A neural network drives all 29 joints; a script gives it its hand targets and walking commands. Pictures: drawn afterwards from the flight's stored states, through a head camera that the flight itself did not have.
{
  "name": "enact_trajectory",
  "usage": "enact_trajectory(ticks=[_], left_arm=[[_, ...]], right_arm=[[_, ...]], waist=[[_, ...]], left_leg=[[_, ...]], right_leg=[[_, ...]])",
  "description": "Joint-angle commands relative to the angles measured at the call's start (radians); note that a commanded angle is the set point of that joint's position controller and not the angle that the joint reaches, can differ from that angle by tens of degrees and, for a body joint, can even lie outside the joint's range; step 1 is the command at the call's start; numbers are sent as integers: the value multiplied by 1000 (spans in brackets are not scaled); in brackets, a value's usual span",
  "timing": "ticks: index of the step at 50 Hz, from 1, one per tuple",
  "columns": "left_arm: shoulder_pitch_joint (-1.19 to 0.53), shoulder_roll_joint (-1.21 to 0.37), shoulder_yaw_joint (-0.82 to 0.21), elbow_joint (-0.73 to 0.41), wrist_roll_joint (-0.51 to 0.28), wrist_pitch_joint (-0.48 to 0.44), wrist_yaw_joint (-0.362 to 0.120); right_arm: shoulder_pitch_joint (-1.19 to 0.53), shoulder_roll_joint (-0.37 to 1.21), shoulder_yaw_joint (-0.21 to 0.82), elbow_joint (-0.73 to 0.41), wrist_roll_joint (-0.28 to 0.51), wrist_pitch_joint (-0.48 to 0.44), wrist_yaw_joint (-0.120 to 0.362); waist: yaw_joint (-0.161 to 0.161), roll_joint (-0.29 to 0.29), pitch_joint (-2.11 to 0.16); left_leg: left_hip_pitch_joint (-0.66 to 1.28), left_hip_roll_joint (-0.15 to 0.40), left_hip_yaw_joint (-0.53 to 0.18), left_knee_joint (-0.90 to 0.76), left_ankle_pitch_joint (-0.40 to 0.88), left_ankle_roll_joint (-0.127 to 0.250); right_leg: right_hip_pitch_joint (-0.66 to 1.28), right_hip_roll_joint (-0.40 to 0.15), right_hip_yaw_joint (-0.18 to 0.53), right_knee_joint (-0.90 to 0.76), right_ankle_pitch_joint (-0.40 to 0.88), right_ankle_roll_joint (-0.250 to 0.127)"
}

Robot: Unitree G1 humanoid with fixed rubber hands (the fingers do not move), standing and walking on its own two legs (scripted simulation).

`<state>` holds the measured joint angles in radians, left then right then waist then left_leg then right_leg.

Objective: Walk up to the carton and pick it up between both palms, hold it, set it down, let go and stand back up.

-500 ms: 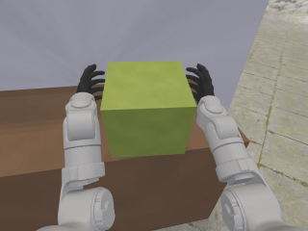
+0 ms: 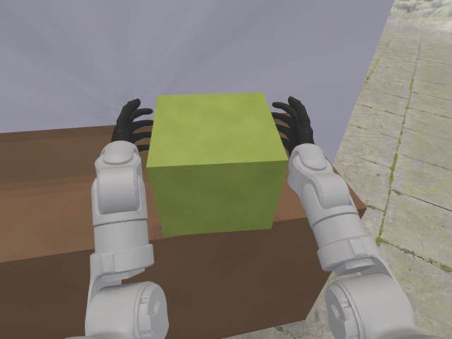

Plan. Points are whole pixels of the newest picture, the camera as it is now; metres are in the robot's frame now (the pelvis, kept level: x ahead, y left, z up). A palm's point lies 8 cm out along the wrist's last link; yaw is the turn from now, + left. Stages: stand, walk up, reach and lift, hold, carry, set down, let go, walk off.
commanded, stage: hold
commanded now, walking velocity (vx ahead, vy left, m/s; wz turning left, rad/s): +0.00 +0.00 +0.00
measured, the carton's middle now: (215, 162) +0.38 +0.01 +0.17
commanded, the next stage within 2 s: none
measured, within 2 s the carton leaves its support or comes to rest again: neither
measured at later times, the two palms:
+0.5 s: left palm (124, 146) +0.35 +0.16 +0.22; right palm (298, 142) +0.36 -0.13 +0.22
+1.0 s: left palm (126, 143) +0.35 +0.15 +0.23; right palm (304, 143) +0.35 -0.14 +0.23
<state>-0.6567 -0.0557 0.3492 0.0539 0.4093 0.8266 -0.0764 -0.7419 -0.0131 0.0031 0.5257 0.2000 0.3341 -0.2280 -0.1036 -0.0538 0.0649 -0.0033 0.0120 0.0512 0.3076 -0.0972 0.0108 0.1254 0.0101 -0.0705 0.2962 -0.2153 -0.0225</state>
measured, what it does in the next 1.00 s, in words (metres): stands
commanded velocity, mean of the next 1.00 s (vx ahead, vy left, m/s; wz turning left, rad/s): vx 0.00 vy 0.00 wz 0.00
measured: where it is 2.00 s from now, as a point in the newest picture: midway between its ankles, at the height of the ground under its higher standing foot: outside the picture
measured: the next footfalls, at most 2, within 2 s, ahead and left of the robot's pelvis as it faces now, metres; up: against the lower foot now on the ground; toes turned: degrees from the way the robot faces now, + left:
none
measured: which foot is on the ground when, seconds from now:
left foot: down 0.00-1.00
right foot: down 0.00-1.00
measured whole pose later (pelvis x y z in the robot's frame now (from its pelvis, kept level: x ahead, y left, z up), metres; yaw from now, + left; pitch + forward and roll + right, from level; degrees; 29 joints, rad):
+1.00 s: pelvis -0.01 +0.00 +0.00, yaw +0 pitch -13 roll +0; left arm -0.68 -0.06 0.36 0.07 0.42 0.83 -0.09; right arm -0.75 -0.01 0.00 0.52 0.19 0.35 -0.23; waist -0.11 -0.05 0.07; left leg 0.01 0.01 0.05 0.30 -0.09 0.01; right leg 0.14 0.01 -0.07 0.30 -0.21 -0.02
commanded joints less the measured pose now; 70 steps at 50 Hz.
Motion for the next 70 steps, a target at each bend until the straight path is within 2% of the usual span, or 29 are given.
enact_trajectory(ticks=[1, 6, 7, 8, 10, 13, 15, 16, 18, 21, 24, 26, 27, 29, 30, 31, 32, 34, 37, 40, 43, 50, 52, 57, 59, 64, 65, 66, 70], left_arm=[[-623, -425, -488, -91, -179, -63, -126], [-620, -429, -469, -55, -164, -53, -128], [-615, -418, -462, -50, -159, -50, -132], [-612, -430, -479, -60, -159, -50, -131], [-615, -422, -471, -60, -159, -52, -134], [-640, -424, -446, -26, -157, -52, -132], [-636, -448, -489, -122, -183, -60, -124], [-619, -435, -470, -71, -177, -55, -122], [-598, -418, -465, -81, -163, -53, -126], [-591, -421, -461, -79, -144, -45, -138], [-610, -430, -481, -140, -164, -45, -131], [-573, -430, -495, -113, -157, -44, -134], [-579, -413, -501, -143, -171, -45, -137], [-595, -437, -512, -123, -181, -47, -135], [-623, -427, -493, -109, -169, -47, -137], [-611, -420, -497, -111, -173, -50, -138], [-617, -425, -503, -117, -181, -51, -135], [-602, -435, -496, -107, -167, -43, -133], [-654, -425, -459, -67, -171, -44, -138], [-644, -428, -462, -57, -176, -50, -142], [-616, -425, -458, -45, -161, -54, -141], [-638, -431, -434, -64, -145, -45, -132], [-637, -411, -415, -6, -142, -48, -137], [-675, -426, -443, -35, -152, -50, -140], [-674, -441, -456, -35, -170, -62, -125], [-682, -425, -442, -12, -161, -60, -129], [-684, -429, -444, 5, -152, -57, -130], [-669, -427, -436, 8, -155, -59, -134], [-662, -426, -451, -28, -173, -60, -132]], right_arm=[[-731, 524, 305, -291, 78, -45, 86], [-752, 534, 314, -283, 69, -40, 84], [-732, 514, 284, -258, 62, -40, 83], [-717, 502, 290, -272, 66, -39, 83], [-725, 500, 283, -253, 74, -33, 83], [-757, 520, 279, -252, 59, -32, 94], [-752, 540, 317, -309, 86, -41, 86], [-742, 530, 323, -287, 83, -35, 82], [-736, 525, 319, -289, 83, -34, 74], [-714, 501, 305, -277, 74, -32, 75], [-729, 512, 337, -315, 91, -35, 77], [-709, 509, 318, -319, 82, -34, 70], [-705, 501, 331, -332, 87, -33, 70], [-689, 523, 322, -297, 86, -33, 74], [-718, 506, 318, -319, 83, -34, 75], [-717, 500, 316, -325, 68, -32, 74], [-700, 497, 311, -311, 71, -34, 73], [-698, 503, 301, -294, 67, -27, 83], [-740, 521, 275, -267, 54, -27, 82], [-748, 524, 292, -287, 67, -33, 77], [-745, 522, 303, -279, 71, -31, 76], [-746, 503, 296, -264, 64, -37, 98], [-765, 534, 278, -226, 47, -40, 101], [-781, 514, 259, -253, 41, -46, 96], [-778, 529, 267, -238, 41, -60, 97], [-780, 501, 243, -201, 27, -56, 94], [-767, 519, 229, -183, 21, -55, 95], [-759, 502, 224, -190, 20, -53, 96], [-769, 512, 249, -203, 45, -52, 97]], waist=[[-2, 53, -377], [10, 54, -353], [-14, 53, -329], [-4, 86, -340], [-12, 85, -344], [-2, 47, -345], [7, 58, -399], [3, 47, -390], [8, 58, -385], [-3, 83, -334], [5, 55, -360], [-8, 86, -345], [0, 56, -372], [-19, 84, -342], [-24, 66, -342], [-3, 63, -362], [-20, 76, -355], [-18, 99, -325], [-20, 52, -300], [-10, 42, -348], [-10, 71, -371], [13, 55, -353], [16, 21, -308], [-9, 62, -351], [5, 81, -352], [-10, 61, -340], [-23, 84, -333], [-19, 58, -333], [-3, 67, -346]], left_leg=[[237, -28, 15, 4, 154, -3], [222, -23, 15, -13, 113, -6], [228, -25, 17, -16, 114, -4], [232, -26, 25, -5, 149, -16], [224, -23, 22, -12, 108, -14], [216, -26, 14, -20, 70, 3], [237, -29, 5, 9, 160, -7], [247, -28, 10, 10, 182, -15], [253, -37, 11, 8, 153, -10], [229, -29, 13, -3, 134, -11], [244, -25, 15, 5, 205, -16], [247, -31, 7, 13, 182, -21], [239, -29, 11, 6, 173, -13], [257, -21, -4, 13, 190, -26], [241, -23, 2, 8, 152, -16], [229, -24, 10, -3, 131, -7], [227, -26, 10, -3, 132, -18], [232, -23, 9, -1, 165, -32], [188, -25, 8, -17, 69, -6], [198, -29, 12, -9, 100, -3], [229, -28, 9, 2, 130, -10], [220, -18, 13, -22, 95, -6], [225, -23, 15, -35, 34, 11], [228, -34, 26, -26, 51, 6], [212, -22, 17, -25, 69, -3], [206, -26, 17, -27, 34, 2], [216, -27, 13, -24, 40, -4], [214, -21, 18, -27, 31, -5], [214, -22, 9, -17, 89, -6]], right_leg=[[-133, 28, -23, -68, 198, 80], [-133, 27, -27, -70, 168, 88], [-143, 25, -22, -82, 158, 75], [-143, 28, -25, -75, 179, 76], [-143, 26, -29, -75, 160, 82], [-151, 26, -21, -77, 124, 78], [-122, 32, -22, -61, 231, 88], [-106, 28, -28, -58, 254, 91], [-114, 24, -21, -66, 255, 100], [-120, 26, -32, -70, 199, 82], [-94, 37, -29, -60, 247, 84], [-109, 31, -24, -63, 247, 89], [-104, 33, -30, -61, 239, 93], [-137, 27, -27, -69, 217, 76], [-137, 28, -30, -75, 192, 76], [-140, 30, -25, -74, 176, 83], [-147, 27, -30, -70, 180, 80], [-133, 34, -39, -65, 188, 79], [-149, 24, -36, -80, 107, 78], [-137, 26, -30, -72, 156, 86], [-130, 23, -30, -58, 201, 88], [-126, 37, -27, -74, 150, 80], [-181, 21, -33, -92, 95, 86], [-149, 26, -29, -81, 125, 85], [-141, 25, -41, -81, 117, 73], [-152, 23, -30, -87, 86, 73], [-172, 19, -22, -90, 84, 72], [-165, 24, -34, -89, 74, 73], [-142, 27, -30, -80, 143, 77]])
